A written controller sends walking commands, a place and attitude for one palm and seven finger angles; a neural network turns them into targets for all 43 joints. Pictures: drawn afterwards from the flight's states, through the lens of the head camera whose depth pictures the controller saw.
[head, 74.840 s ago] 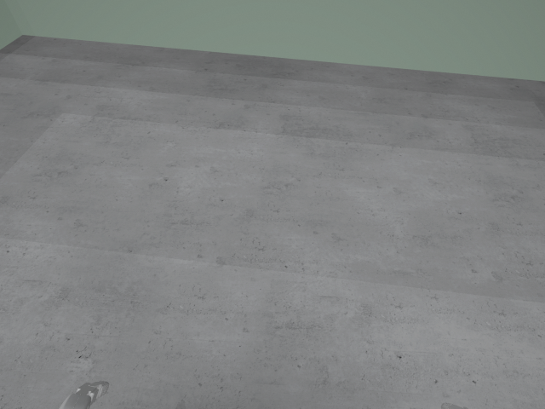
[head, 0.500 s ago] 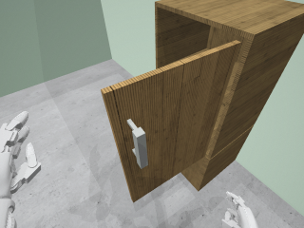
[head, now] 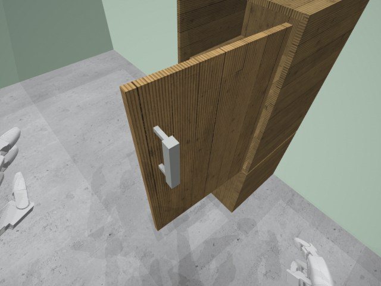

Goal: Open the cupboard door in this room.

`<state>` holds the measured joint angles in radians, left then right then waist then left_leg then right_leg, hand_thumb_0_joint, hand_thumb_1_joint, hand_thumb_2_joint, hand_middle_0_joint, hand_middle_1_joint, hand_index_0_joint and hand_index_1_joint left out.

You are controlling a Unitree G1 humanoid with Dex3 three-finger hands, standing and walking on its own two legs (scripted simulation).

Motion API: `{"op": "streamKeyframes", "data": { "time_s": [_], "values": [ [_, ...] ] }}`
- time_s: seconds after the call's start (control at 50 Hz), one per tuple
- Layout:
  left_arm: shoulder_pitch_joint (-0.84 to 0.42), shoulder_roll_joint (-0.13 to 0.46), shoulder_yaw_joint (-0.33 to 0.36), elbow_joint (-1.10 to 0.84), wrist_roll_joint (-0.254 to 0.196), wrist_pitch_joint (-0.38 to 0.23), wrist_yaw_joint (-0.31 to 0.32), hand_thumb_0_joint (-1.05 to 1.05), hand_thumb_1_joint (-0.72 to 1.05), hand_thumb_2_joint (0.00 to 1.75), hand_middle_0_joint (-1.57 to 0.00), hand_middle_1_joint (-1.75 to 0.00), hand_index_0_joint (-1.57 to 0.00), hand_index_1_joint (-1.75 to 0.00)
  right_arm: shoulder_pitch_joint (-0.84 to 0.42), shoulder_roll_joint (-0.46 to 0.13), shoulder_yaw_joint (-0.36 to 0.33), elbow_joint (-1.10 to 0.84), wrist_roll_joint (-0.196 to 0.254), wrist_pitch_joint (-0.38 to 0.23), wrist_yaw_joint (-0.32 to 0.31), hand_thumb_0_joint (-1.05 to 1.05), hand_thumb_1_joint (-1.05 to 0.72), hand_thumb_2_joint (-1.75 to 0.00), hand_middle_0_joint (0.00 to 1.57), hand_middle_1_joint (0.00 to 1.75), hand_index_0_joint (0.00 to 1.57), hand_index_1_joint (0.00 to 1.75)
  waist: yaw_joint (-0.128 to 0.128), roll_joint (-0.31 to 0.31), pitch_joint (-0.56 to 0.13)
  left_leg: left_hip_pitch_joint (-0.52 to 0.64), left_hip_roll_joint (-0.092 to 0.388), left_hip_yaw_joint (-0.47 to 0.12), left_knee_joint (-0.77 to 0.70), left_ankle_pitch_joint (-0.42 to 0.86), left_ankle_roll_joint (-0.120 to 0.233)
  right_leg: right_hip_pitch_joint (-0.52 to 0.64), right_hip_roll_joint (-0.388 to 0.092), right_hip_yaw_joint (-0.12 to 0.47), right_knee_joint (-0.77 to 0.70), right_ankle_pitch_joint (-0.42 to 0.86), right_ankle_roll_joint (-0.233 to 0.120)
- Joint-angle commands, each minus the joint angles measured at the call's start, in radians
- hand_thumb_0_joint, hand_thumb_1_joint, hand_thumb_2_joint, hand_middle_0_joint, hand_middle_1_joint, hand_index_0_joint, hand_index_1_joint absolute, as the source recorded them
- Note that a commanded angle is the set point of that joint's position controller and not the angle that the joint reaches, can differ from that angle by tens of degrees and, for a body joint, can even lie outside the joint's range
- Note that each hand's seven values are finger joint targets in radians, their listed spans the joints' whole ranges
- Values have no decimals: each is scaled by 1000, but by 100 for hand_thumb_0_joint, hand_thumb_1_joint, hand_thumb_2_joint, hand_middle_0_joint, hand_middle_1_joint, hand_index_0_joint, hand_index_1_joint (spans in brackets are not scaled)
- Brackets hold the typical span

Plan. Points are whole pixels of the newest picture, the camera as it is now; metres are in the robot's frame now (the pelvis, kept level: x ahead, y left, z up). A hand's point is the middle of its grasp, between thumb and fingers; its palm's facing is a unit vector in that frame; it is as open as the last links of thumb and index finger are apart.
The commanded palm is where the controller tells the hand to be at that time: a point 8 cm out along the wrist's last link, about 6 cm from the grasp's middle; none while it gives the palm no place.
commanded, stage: step back with the hand held close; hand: left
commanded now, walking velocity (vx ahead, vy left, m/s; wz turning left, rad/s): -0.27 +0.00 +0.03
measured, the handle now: (166, 158) +0.35 +0.08 +0.09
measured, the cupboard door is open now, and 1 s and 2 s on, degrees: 86 86 86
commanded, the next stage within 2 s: stop stepping back and stand still in 0.76 s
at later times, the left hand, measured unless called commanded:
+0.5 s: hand out of the picture +0.10 +0.29 +0.16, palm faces +0.46 -0.76 -0.46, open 7.4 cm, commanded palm +0.04 +0.33 +0.18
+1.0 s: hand out of the picture +0.03 +0.30 +0.18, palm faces +0.38 -0.84 -0.40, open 7.4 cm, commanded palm -0.05 +0.34 +0.18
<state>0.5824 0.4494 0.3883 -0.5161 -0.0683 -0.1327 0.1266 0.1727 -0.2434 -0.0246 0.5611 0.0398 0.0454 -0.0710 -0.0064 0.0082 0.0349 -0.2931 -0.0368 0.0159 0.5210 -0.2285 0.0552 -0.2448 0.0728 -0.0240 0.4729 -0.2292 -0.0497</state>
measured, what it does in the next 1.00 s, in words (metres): walks backwards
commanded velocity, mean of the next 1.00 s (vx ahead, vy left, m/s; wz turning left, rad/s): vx -0.26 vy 0.00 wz -0.02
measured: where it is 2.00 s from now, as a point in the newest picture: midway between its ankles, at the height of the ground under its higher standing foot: outside the picture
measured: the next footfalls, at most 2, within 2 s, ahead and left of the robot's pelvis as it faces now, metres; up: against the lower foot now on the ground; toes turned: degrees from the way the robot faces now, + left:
right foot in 1.08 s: -0.34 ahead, -0.05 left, +0.00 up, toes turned -5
left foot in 1.22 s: -0.07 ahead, +0.12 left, +0.00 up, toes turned -3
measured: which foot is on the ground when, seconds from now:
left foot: down 0.00-1.00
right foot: down 0.00-0.64, up 0.66-1.00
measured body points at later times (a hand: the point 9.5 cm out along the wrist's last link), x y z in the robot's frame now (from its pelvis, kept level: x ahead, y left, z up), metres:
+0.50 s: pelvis -0.09 +0.02 -0.01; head -0.06 +0.04 +0.44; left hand +0.07 +0.33 +0.19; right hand +0.09 -0.20 -0.09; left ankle +0.02 +0.09 -0.73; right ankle -0.03 -0.09 -0.74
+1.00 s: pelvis -0.18 +0.04 +0.00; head -0.14 +0.10 +0.45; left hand +0.00 +0.34 +0.20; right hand +0.01 -0.16 -0.06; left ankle -0.02 +0.11 -0.73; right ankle -0.37 -0.09 -0.67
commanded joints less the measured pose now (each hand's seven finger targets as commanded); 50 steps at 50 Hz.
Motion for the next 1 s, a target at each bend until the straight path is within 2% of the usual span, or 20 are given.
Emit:
{"op": "streamKeyframes", "data": {
  "time_s": [0.0, 0.12, 0.18, 0.3, 0.34, 0.38, 0.42, 0.48, 0.52, 0.56, 0.58, 0.6, 0.62, 0.64, 0.66, 0.7, 0.74, 0.84, 0.9, 0.98],
  "values": [
    [8, 172, 172, -205, -1, -73, 36, 0, 90, 90, -20, -30, -20, -30, -85, -114, -33, -170, -9, -59, -10, 0, -90, -90, 20, 30, 20, 30, 16, 92, -169, -49, 153, -182, -89, 181, 12, 94, -142, 153, -2, 190, 38],
    [-28, 139, 165, -191, 30, -95, 35, 0, 90, 90, -20, -30, -20, -30, -69, -132, -30, -175, -25, -95, -11, 0, -90, -90, 20, 30, 20, 30, 16, 152, -85, -385, 240, -293, -287, -311, 66, 219, -65, 104, 170, -37, 48],
    [-62, 133, 167, -182, 44, -103, 34, 0, 90, 90, -20, -30, -20, -30, -56, -129, -32, -169, -32, -113, -15, 0, -90, -90, 20, 30, 20, 30, 14, 103, -74, -469, 265, -329, -335, -428, 84, 264, -47, 94, 234, -67, 50],
    [-100, 122, 147, -205, 38, -123, 31, 0, 90, 90, -20, -30, -20, -30, -45, -119, -33, -143, -33, -142, -5, 0, -90, -90, 20, 30, 20, 30, 3, 35, -116, -277, 193, -268, -247, -327, 33, 137, -70, 137, 103, -70, 18],
    [-117, 149, 170, -246, 44, -130, 34, 0, 90, 90, -20, -30, -20, -30, -60, -124, -39, -141, -36, -149, -6, 0, -90, -90, 20, 30, 20, 30, 10, 79, -137, -264, 177, -243, -222, -382, 31, 116, -79, 158, 82, -151, 13],
    [-106, 134, 163, -255, 48, -134, 35, 0, 90, 90, -20, -30, -20, -30, -60, -114, -36, -144, -38, -151, -1, 0, -90, -90, 20, 30, 20, 30, 8, 95, -123, -293, 159, -220, -188, -421, 24, 87, -99, 189, 47, -237, -2],
    [-105, 146, 166, -264, 45, -138, 42, 0, 90, 90, -20, -30, -20, -30, -53, -103, -35, -137, -39, -152, 5, 0, -90, -90, 20, 30, 20, 30, 3, 28, -106, -207, 115, -177, -60, -320, -3, -53, -163, 265, -55, -276, -35],
    [-100, 161, 167, -245, 36, -152, 56, 0, 90, 90, -20, -30, -20, -30, -17, -90, -40, -100, -39, -148, 13, 0, -90, -90, 20, 30, 20, 30, -16, -110, -148, 2, 43, -93, 244, -119, -47, -226, -326, 373, -165, -79, -97],
    [-84, 159, 170, -199, 33, -146, 56, 0, 90, 90, -20, -30, -20, -30, -15, -85, -45, -95, -33, -135, 16, 0, -90, -90, 20, 30, 20, 30, -18, -155, -142, 9, 43, -84, 337, -168, -49, -273, -358, 348, -180, -70, -94],
    [-86, 162, 174, -205, 31, -142, 55, 0, 90, 90, -20, -30, -20, -30, -24, -86, -42, -97, -30, -126, 15, 0, -90, -90, 20, 30, 20, 30, -22, -134, -102, 33, 73, -109, 228, -143, -44, -292, -325, 274, -125, -19, -70],
    [-102, 170, 174, -221, 32, -143, 51, 0, 90, 90, -20, -30, -20, -30, -41, -94, -34, -105, -29, -127, 10, 0, -90, -90, 20, 30, 20, 30, -27, -46, -60, 19, 93, -130, 38, -114, -31, -306, -245, 221, -52, -44, -25],
    [-123, 176, 180, -265, 32, -153, 50, 0, 90, 90, -20, -30, -20, -30, -63, -123, -33, -116, -32, -133, 0, 0, -90, -90, 20, 30, 20, 30, -15, 161, -28, -103, 176, -247, -156, -80, 6, -240, -108, 129, 110, -95, 30],
    [-128, 186, 208, -295, 37, -166, 54, 0, 90, 90, -20, -30, -20, -30, -84, -132, -35, -125, -42, -153, -8, 0, -90, -90, 20, 30, 20, 30, 5, 365, -62, -268, 323, -422, -278, -27, 69, -75, -5, 47, 363, -151, 64],
    [-128, 224, 233, -268, 45, -174, 58, 0, 90, 90, -20, -30, -20, -30, -87, -99, -42, -103, -57, -173, -13, 0, -90, -90, 20, 30, 20, 30, 1, 367, -97, -301, 398, -469, -338, -86, 106, -45, 9, 98, 593, -298, 56],
    [-111, 199, 233, -273, 38, -189, 51, 0, 90, 90, -20, -30, -20, -30, -57, -86, -41, -95, -60, -196, 1, 0, -90, -90, 20, 30, 20, 30, 2, 288, -149, -343, 413, -439, -380, -251, 109, 22, 13, 135, 737, -289, 55],
    [-98, 178, 221, -306, 26, -189, 47, 0, 90, 90, -20, -30, -20, -30, -43, -96, -58, -89, -55, -211, 14, 0, -90, -90, 20, 30, 20, 30, 6, 138, -163, -196, 368, -386, -312, -179, 95, -102, 9, 128, 738, -280, 60],
    [-83, 171, 206, -345, 21, -180, 50, 0, 90, 90, -20, -30, -20, -30, -63, -102, -62, -81, -48, -226, 15, 0, -90, -90, 20, 30, 20, 30, 18, 90, -222, -22, 339, -298, -264, -29, 71, -169, -5, 94, 697, -272, 74],
    [-102, 138, 149, -339, 7, -150, 43, 0, 90, 90, -20, -30, -20, -30, -65, -84, -36, -46, -53, -233, 20, 0, -90, -90, 20, 30, 20, 30, 4, 255, -244, 74, 275, -231, -408, -156, 5, -96, 24, -4, 505, -334, 66],
    [-77, 150, 156, -320, 2, -146, 37, 0, 90, 90, -20, -30, -20, -30, -30, -70, -26, -47, -48, -235, 21, 0, -90, -90, 20, 30, 20, 30, 12, 311, -285, 157, 201, -141, -448, -242, -79, 1, 75, -92, 312, -386, 35],
    [24, 204, 214, -357, -25, -136, 24, 0, 90, 90, -20, -30, -20, -30, -26, -38, -4, -79, -49, -219, 27, 0, -90, -90, 20, 30, 20, 30, 30, 338, -330, 202, 87, -25, -334, -59, -177, 163, 77, -140, -146, -306, -14]
  ]
}}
